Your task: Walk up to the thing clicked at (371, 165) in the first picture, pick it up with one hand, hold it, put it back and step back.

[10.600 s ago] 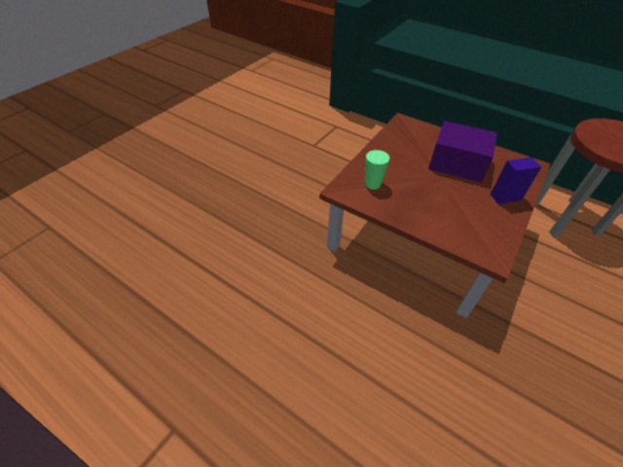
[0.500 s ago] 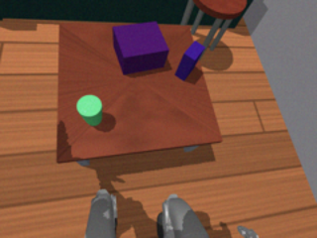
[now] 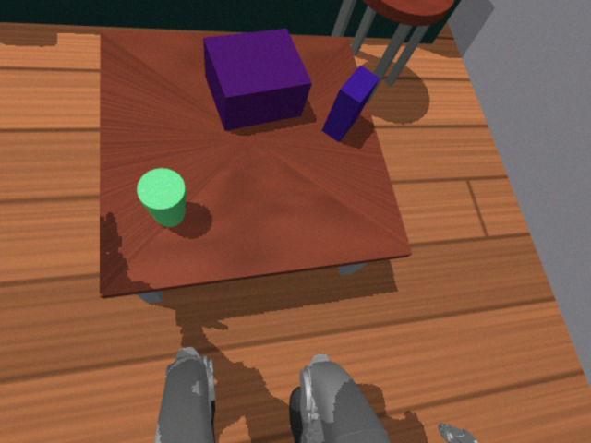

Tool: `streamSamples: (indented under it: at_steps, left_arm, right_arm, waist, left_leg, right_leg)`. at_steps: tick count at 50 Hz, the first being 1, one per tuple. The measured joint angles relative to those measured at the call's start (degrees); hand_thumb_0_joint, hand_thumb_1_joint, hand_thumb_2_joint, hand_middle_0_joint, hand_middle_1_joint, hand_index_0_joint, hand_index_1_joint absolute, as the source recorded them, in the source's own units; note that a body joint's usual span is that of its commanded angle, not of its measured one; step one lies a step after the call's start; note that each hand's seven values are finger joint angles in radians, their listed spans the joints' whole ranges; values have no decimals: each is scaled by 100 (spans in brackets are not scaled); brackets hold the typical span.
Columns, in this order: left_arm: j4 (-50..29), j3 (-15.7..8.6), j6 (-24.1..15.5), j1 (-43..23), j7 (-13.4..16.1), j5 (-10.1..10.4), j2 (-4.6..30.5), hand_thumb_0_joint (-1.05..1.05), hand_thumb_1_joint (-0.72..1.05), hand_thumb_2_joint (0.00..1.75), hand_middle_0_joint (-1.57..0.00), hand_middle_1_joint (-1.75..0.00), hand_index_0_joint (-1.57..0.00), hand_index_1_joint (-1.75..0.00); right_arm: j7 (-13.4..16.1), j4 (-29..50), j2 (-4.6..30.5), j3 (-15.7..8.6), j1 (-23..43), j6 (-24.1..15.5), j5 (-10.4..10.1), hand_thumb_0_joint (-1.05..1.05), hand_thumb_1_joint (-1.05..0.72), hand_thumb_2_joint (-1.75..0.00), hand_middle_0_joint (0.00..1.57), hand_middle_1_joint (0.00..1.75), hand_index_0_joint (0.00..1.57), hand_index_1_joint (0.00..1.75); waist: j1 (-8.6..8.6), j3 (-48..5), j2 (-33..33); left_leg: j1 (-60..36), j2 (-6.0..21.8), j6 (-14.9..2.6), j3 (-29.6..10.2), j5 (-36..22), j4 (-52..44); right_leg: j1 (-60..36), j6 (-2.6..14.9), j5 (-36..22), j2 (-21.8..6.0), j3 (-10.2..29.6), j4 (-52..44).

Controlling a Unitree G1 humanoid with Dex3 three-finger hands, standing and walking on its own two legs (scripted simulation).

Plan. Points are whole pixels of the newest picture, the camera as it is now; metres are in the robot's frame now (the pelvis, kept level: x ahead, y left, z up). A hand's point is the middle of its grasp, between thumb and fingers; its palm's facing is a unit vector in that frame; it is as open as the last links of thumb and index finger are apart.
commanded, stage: go down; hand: left
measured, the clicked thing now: (166, 202) +0.53 +0.18 -0.27
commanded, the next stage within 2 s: none
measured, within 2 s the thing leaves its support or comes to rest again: neither
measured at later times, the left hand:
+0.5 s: hand out of the picture +0.47 +0.37 +0.05, palm faces +0.18 -0.98 -0.03, open 17.6 cm
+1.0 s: hand out of the picture +0.48 +0.37 +0.06, palm faces +0.19 -0.98 -0.02, open 17.7 cm
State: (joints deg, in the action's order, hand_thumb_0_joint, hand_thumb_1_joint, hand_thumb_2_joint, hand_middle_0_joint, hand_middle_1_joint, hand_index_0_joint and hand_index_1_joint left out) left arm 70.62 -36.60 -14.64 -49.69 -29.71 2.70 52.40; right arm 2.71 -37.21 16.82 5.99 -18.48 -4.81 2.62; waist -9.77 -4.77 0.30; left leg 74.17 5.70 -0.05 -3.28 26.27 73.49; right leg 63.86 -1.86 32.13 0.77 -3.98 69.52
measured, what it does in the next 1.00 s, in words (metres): stands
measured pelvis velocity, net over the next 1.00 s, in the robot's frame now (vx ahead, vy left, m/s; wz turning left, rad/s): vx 0.00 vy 0.00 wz -0.01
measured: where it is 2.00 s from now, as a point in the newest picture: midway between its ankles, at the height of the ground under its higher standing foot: (254, 438)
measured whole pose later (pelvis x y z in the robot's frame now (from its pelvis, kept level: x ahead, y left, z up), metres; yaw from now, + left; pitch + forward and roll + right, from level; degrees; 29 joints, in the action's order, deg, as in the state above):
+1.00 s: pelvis +0.00 +0.00 -0.01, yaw +0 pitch +28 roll -7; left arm 70.0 -39.1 -16.7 -51.0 -31.1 5.1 53.6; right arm 2.8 -38.2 16.5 6.5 -18.1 -4.2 2.4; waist -10.1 -5.3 -0.1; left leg 77.5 5.9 0.2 -3.9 27.0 76.0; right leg 67.1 -1.7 33.1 1.1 -4.2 72.2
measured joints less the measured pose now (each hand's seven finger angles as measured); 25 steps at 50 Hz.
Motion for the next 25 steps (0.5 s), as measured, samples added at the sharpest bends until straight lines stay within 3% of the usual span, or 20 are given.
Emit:
streamSamples:
  at_steps: [9,25]
  left_arm:
    - [52,-104,-42,-88,-22,13,128,-1,-59,6,-6,-4,-4,-5]
    - [-39,-146,-91,25,-98,126,35,-1,-59,6,-6,-5,-5,-6]
  right_arm:
    - [5,-16,-7,42,-65,32,6,0,-90,-90,20,30,20,30]
    - [-5,-51,-7,18,-30,54,-23,0,-91,-90,20,30,20,30]
  waist:
    - [-60,-5,-7]
    - [-23,-62,-30]
  left_leg:
    - [76,22,5,-13,32,66]
    - [142,19,12,-34,66,111]
  right_leg:
    - [73,1,23,24,-2,53]
    - [127,5,57,27,-16,87]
